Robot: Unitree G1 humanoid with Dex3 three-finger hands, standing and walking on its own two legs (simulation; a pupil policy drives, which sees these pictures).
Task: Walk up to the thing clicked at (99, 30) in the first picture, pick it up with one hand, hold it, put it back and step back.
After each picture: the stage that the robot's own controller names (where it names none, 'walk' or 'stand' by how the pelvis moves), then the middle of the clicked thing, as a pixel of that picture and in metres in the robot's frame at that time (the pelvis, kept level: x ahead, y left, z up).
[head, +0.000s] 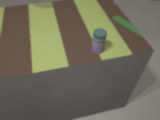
stand; (98, 41) +0.65 -0.06 -0.04
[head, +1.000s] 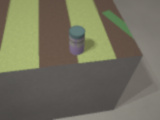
rise first; (77, 40) +0.56 +0.04 +0.00
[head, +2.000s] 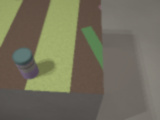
rise first; (26, 64) +0.41 +0.25 -0.01
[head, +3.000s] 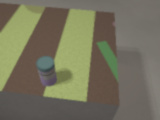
stand; (47, 71) +0.42 +0.17 -0.01
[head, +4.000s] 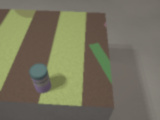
stand; (41, 78) +0.40 +0.18 -0.04
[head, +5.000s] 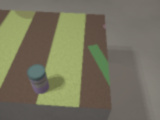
stand; (39, 79) +0.40 +0.19 -0.04
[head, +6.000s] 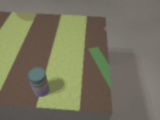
stand; (39, 82) +0.39 +0.19 -0.04
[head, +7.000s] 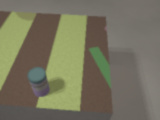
rise first; (39, 82) +0.39 +0.19 -0.04
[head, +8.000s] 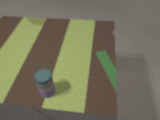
rise first; (45, 83) +0.39 +0.19 -0.04
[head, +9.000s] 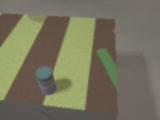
go down; (46, 81) +0.40 +0.19 -0.04
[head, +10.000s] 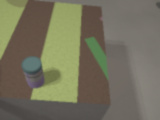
go down; (34, 73) +0.41 +0.17 -0.01
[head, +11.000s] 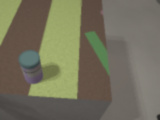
go down; (31, 68) +0.41 +0.17 +0.01
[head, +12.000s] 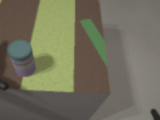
close in; (23, 59) +0.41 +0.18 +0.03
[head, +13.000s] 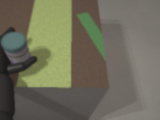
close; (18, 52) +0.43 +0.19 +0.05
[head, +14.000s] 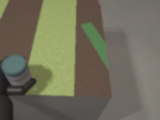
lift; (19, 74) +0.36 +0.20 +0.04
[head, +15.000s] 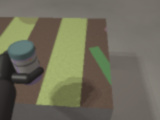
lift; (26, 63) +0.34 +0.18 +0.17
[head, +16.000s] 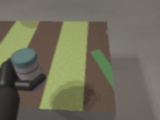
hold; (29, 70) +0.33 +0.17 +0.15
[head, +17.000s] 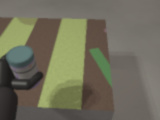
hold; (25, 68) +0.32 +0.18 +0.16
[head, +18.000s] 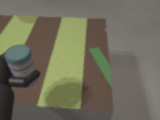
crouch; (23, 67) +0.34 +0.19 +0.14
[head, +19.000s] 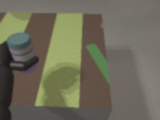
lower; (23, 53) +0.40 +0.19 +0.13
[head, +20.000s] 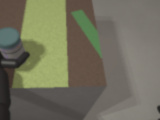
lower; (12, 48) +0.45 +0.19 +0.05
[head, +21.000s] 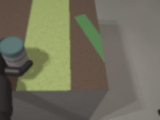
lower; (16, 56) +0.42 +0.19 +0.05
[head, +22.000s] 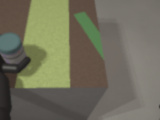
lower; (13, 53) +0.43 +0.19 +0.05
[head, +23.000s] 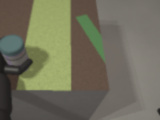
lower; (16, 55) +0.43 +0.19 +0.05
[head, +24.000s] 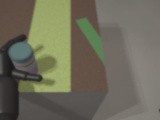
open; (25, 61) +0.41 +0.17 +0.04
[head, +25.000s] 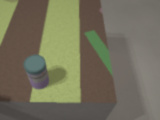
sink last; (37, 73) +0.39 +0.16 +0.02
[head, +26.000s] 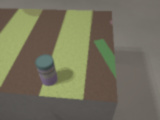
stand; (47, 70) +0.42 +0.17 +0.02
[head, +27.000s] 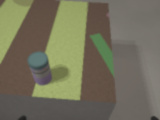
stand; (40, 69) +0.40 +0.17 +0.03
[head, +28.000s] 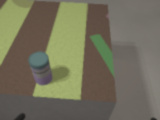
stand; (41, 69) +0.41 +0.17 +0.03
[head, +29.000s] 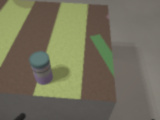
stand; (42, 68) +0.41 +0.17 +0.03
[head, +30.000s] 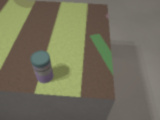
stand; (42, 67) +0.42 +0.17 +0.02
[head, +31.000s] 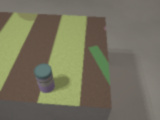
stand; (45, 78) +0.41 +0.17 -0.04
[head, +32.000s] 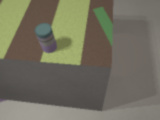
walk; (46, 38) +0.54 +0.19 -0.02
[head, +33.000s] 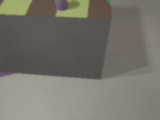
walk; out of the picture +0.85 +0.12 -0.01
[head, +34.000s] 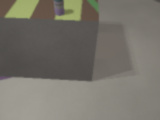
stand; (59, 5) +1.02 +0.20 -0.03
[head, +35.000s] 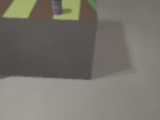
stand; (57, 5) +1.01 +0.19 -0.04
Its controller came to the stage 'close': yes
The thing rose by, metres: 0.20
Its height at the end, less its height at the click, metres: +0.00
